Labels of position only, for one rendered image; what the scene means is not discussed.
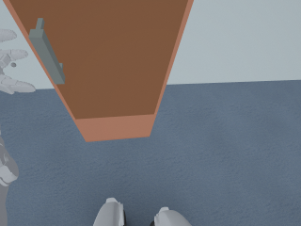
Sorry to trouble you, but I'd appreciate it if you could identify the robot thigh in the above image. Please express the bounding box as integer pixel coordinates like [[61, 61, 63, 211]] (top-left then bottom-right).
[[154, 210, 192, 226], [93, 202, 124, 226]]

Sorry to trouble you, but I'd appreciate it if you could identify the robot right thigh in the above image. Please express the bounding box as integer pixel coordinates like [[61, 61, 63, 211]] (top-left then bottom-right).
[[154, 210, 192, 226]]

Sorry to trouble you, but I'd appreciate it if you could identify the robot left thigh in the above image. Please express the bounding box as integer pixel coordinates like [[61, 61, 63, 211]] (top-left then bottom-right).
[[93, 202, 124, 226]]

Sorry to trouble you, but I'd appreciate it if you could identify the cupboard door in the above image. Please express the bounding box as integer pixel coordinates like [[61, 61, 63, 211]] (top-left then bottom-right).
[[9, 0, 188, 120]]

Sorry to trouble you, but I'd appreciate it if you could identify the robot left hand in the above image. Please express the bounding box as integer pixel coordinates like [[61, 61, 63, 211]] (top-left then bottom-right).
[[0, 28, 36, 94]]

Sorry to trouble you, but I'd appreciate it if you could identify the robot left upper arm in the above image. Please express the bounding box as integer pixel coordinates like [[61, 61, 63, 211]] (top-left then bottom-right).
[[0, 145, 19, 226]]

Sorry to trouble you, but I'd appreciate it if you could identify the handle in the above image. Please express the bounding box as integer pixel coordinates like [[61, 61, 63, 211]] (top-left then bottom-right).
[[28, 18, 66, 85]]

